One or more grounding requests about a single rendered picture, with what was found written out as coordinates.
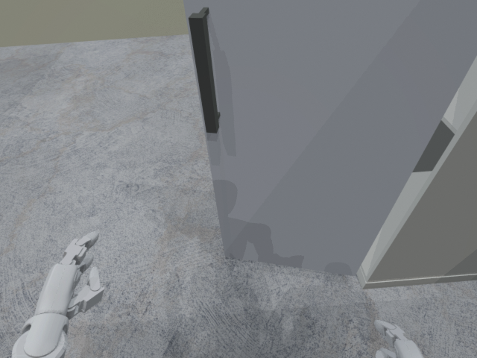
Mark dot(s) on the left robot forearm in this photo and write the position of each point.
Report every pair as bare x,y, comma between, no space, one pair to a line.
43,336

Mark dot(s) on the handle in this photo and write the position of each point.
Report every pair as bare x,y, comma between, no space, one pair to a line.
200,41

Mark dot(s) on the right robot hand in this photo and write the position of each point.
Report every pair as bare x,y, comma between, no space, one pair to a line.
396,337

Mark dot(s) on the fridge door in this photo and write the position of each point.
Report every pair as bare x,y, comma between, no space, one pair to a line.
326,107

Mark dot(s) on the left robot hand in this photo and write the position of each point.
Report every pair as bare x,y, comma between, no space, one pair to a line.
58,289

